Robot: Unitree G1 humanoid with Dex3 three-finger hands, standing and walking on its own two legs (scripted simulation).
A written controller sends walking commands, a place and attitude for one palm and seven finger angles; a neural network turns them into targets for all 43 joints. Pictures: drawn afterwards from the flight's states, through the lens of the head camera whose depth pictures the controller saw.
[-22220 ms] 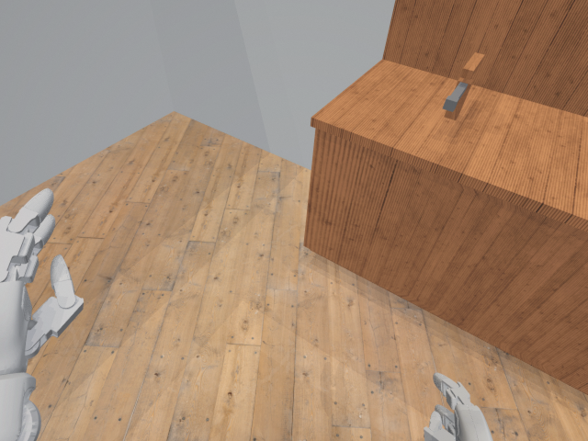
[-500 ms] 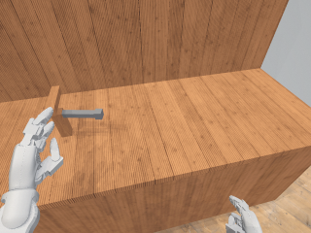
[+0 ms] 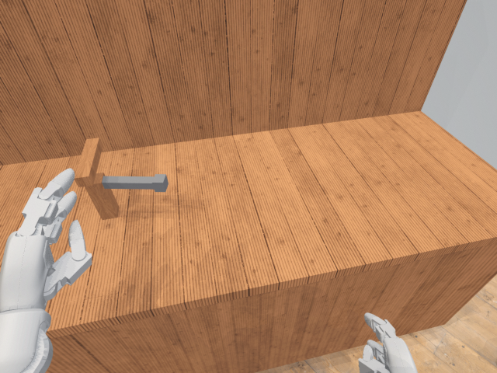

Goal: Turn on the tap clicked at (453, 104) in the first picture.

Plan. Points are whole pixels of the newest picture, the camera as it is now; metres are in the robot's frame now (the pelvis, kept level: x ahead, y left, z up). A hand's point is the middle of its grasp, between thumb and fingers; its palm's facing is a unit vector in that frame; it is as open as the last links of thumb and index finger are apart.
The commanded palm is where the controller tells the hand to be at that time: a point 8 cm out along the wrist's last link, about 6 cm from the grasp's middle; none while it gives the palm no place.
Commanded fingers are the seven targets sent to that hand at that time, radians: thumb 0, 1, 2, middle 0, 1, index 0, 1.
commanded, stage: step back with the hand held close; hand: left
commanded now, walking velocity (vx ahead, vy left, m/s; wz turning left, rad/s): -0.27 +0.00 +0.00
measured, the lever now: (160, 183) +0.47 +0.26 +0.03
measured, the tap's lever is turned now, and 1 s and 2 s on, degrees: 76 76 76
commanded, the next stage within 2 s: stop stepping back and stand still in 1.16 s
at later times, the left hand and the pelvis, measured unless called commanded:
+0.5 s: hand (23, 290) +0.15 +0.29 +0.16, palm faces +0.38 -0.82 -0.42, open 7.4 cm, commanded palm +0.10 +0.32 +0.17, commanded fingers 0.00 0.90 0.90 -0.20 -0.30 -0.20 -0.30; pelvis -0.06 +0.04 -0.01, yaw +0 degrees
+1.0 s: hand out of the picture +0.09 +0.30 +0.16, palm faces +0.38 -0.85 -0.37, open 7.4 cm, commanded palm +0.03 +0.33 +0.17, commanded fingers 0.00 0.90 0.90 -0.20 -0.30 -0.20 -0.30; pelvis -0.13 +0.05 -0.01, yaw +0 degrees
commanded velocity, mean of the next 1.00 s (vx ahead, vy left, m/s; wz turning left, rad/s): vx -0.30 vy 0.00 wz -0.02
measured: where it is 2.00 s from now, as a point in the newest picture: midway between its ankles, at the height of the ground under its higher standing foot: outside the picture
